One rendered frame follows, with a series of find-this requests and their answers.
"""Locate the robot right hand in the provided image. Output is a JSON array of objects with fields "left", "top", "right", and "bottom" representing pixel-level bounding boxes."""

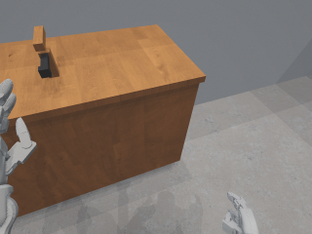
[{"left": 222, "top": 191, "right": 260, "bottom": 234}]

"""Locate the robot left forearm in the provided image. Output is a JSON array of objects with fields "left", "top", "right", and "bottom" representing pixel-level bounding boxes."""
[{"left": 0, "top": 184, "right": 19, "bottom": 234}]

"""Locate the tap lever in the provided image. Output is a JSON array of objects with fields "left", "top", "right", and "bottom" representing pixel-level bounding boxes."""
[{"left": 38, "top": 53, "right": 52, "bottom": 79}]

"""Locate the robot left hand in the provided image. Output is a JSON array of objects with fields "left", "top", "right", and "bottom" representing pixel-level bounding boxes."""
[{"left": 0, "top": 78, "right": 37, "bottom": 185}]

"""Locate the counter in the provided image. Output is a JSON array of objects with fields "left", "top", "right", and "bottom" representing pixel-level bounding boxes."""
[{"left": 0, "top": 24, "right": 206, "bottom": 217}]

